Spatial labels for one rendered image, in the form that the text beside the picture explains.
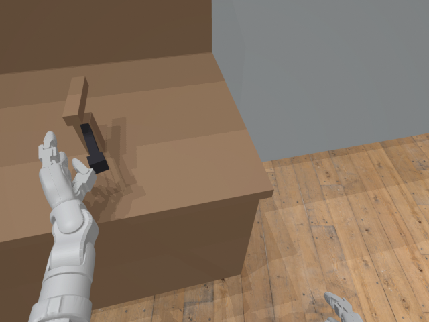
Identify robot left hand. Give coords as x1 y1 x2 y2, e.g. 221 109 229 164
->
38 131 97 210

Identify counter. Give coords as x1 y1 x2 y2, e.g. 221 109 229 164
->
0 0 274 322

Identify robot right hand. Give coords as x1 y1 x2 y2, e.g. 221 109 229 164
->
324 292 363 322

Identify tap lever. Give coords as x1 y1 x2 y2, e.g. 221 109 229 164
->
80 123 109 174

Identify robot left forearm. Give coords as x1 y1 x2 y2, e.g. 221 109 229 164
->
28 199 99 322

